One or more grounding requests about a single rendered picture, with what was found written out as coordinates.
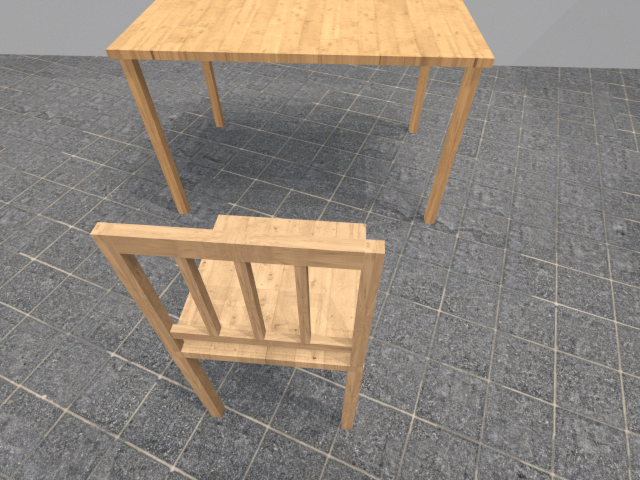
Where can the table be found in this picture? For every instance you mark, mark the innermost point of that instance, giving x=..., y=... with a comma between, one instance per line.
x=360, y=32

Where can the chair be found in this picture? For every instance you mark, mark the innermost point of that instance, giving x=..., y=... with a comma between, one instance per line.
x=286, y=292

